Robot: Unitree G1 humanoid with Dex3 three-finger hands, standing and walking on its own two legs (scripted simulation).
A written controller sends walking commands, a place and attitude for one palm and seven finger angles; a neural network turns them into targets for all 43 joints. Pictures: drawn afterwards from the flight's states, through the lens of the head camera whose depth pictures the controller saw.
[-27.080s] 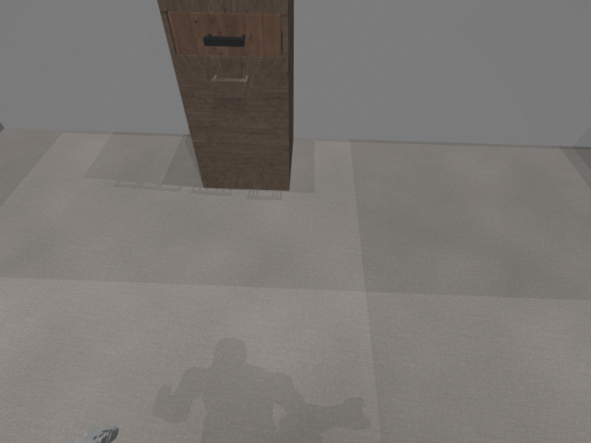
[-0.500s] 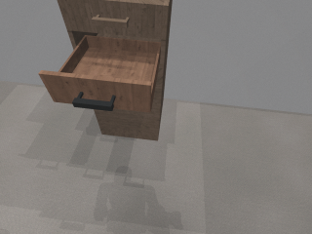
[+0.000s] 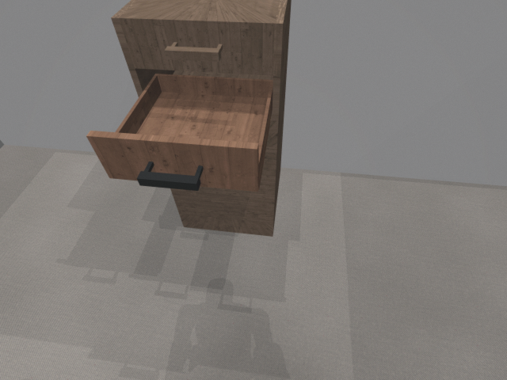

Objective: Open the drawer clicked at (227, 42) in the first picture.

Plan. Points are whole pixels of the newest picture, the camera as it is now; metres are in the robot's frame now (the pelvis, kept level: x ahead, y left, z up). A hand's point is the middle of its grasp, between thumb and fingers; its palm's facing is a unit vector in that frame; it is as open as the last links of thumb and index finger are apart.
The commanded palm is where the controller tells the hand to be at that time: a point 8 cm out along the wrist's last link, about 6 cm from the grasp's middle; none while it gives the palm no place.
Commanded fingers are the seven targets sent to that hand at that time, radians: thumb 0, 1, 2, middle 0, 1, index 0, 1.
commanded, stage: let the arm hang, fingers relaxed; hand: left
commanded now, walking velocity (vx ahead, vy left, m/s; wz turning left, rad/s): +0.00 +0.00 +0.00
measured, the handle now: (172, 174) +0.54 +0.22 -0.03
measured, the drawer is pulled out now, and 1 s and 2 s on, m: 0.30 0.30 0.30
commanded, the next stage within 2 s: look to check the result in 0.32 s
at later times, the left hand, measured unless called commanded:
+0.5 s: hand out of the picture +0.00 +0.16 -0.17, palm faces +0.05 -0.98 -0.20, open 7.4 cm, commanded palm none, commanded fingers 0.00 0.90 0.90 -0.20 -0.30 -0.20 -0.30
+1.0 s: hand out of the picture +0.01 +0.16 -0.17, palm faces +0.05 -0.98 -0.21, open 7.4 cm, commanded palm none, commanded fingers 0.00 0.90 0.90 -0.20 -0.30 -0.20 -0.30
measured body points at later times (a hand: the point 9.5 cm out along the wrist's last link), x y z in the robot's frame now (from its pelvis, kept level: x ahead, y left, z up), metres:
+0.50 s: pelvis +0.01 -0.01 +0.00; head +0.02 -0.02 +0.45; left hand +0.00 +0.21 -0.16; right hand -0.04 -0.21 -0.17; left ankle -0.04 +0.11 -0.74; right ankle +0.06 -0.09 -0.74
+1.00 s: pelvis +0.01 -0.02 +0.00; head +0.03 -0.03 +0.45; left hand +0.01 +0.21 -0.15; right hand -0.03 -0.22 -0.17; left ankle -0.04 +0.11 -0.74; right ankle +0.06 -0.09 -0.74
